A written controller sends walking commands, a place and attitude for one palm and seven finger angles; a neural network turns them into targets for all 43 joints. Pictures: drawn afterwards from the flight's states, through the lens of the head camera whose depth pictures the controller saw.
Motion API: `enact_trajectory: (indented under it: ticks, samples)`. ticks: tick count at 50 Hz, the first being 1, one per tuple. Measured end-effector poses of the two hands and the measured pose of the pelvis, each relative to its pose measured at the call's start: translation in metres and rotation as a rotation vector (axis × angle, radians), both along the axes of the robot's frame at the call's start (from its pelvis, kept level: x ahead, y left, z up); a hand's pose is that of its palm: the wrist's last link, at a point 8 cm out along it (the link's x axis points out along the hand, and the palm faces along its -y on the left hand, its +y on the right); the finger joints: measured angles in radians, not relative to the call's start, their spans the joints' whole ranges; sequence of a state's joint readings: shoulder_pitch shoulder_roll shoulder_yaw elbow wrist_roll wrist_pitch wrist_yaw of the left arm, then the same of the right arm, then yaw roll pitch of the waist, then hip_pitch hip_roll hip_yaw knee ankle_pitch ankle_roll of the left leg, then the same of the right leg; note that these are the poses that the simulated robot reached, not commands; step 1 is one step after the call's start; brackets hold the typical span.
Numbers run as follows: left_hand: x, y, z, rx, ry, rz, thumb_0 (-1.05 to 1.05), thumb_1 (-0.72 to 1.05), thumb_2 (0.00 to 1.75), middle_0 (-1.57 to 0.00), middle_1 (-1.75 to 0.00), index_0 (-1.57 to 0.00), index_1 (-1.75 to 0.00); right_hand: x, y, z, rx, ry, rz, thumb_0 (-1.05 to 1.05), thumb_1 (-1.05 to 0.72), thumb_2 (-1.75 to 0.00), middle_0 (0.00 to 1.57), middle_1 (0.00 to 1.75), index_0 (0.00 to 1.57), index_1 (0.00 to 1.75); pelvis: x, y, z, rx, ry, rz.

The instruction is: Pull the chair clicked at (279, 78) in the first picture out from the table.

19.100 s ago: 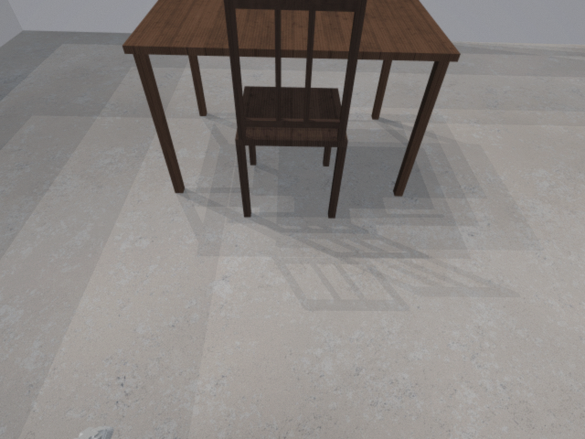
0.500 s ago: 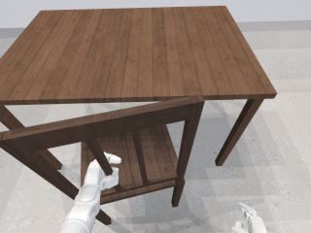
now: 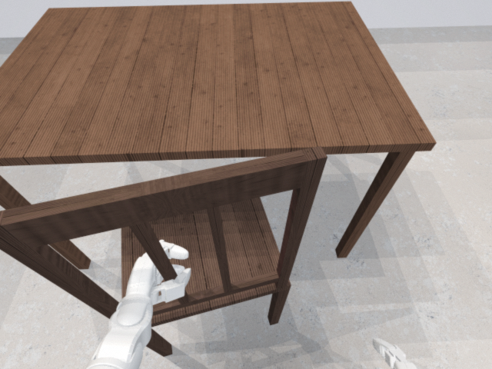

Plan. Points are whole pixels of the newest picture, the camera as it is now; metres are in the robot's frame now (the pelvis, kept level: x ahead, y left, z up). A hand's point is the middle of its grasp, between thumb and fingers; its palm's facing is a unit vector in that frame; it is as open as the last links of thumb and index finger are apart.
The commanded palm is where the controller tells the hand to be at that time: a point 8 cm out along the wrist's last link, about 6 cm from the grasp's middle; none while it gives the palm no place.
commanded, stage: open the thumb and straighten the fingers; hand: left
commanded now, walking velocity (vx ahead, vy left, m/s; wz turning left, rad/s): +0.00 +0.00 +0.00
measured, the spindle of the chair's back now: (166, 269) +0.30 +0.15 -0.06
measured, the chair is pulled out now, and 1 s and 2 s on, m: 0.14 0.14 0.14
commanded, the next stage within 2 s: draw the fingers out of the gap in 0.58 s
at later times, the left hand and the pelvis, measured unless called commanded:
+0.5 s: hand (174, 286) +0.27 +0.13 -0.08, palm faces -0.01 -0.99 -0.13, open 16.5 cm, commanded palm +0.26 +0.18 -0.05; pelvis +0.00 +0.02 -0.03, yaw +1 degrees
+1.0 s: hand (167, 322) +0.21 +0.14 -0.08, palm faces +0.01 -0.99 -0.14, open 17.5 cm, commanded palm +0.20 +0.19 -0.06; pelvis +0.00 +0.01 -0.04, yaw +2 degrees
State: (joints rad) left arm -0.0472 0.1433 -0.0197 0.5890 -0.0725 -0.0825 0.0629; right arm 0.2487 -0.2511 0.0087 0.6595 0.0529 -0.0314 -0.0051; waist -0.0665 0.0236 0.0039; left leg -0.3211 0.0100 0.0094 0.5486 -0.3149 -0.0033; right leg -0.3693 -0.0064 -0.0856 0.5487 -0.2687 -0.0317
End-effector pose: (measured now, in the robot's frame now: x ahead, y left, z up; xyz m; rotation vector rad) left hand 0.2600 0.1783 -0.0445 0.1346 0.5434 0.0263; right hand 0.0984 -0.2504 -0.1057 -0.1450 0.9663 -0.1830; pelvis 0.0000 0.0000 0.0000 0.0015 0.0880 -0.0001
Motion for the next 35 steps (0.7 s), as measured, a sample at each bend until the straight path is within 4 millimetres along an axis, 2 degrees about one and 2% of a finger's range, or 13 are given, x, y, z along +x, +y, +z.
enact_trajectory:
  ticks: [3,8,14,21,27,31,35]
  samples:
    - [0.002,0.001,-0.001,-0.002,-0.011,-0.009,0.04,0.38,0.63,-0.28,-1.26,-0.5,-1.45,0.002,-0.004,0.0,-0.016,-0.027,0.012,0.01,-0.9,-0.9,0.2,0.3,0.2,0.3,-0.002,0.003,-0.005,-0.001,0.032,0.0]
    - [0.006,0.004,-0.004,-0.008,-0.009,-0.008,0.02,-0.04,0.43,-0.35,-1.28,-0.47,-1.39,0.008,-0.005,-0.001,-0.036,-0.059,0.025,0.01,-0.9,-0.9,0.2,0.3,0.2,0.3,-0.005,0.008,-0.011,-0.002,0.066,-0.002]
    - [0.003,0.005,-0.007,-0.003,0.017,-0.006,0.01,-0.37,0.28,-0.34,-1.08,-0.38,-1.12,0.022,0.008,-0.006,-0.023,-0.103,0.046,0.01,-0.9,-0.9,0.2,0.3,0.2,0.3,-0.004,0.013,-0.018,-0.002,0.081,0.001]
    - [0.001,0.007,-0.011,-0.003,0.025,0.007,0.0,-0.5,0.22,-0.22,-0.67,-0.23,-0.68,0.037,0.028,-0.011,0.007,-0.145,0.082,0.01,-0.9,-0.9,0.2,0.3,0.2,0.3,-0.004,0.016,-0.024,-0.003,0.09,0.007]
    - [-0.005,0.01,-0.013,-0.002,0.031,0.007,-0.01,-0.53,0.2,-0.1,-0.29,-0.1,-0.3,0.044,0.034,-0.014,0.018,-0.164,0.101,0.01,-0.9,-0.9,0.2,0.3,0.2,0.3,-0.004,0.015,-0.028,-0.006,0.096,0.013]
    - [-0.007,0.012,-0.012,0.004,0.025,0.009,-0.01,-0.54,0.2,-0.05,-0.15,-0.05,-0.14,0.045,0.032,-0.014,0.009,-0.167,0.106,0.01,-0.9,-0.9,0.2,0.3,0.2,0.3,-0.004,0.014,-0.03,-0.009,0.097,0.019]
    - [-0.008,0.012,-0.011,0.001,0.025,0.009,-0.01,-0.54,0.2,-0.03,-0.07,-0.02,-0.07,0.044,0.026,-0.014,-0.005,-0.167,0.106,0.01,-0.9,-0.9,0.2,0.3,0.2,0.3,-0.005,0.013,-0.03,-0.01,0.098,0.023]
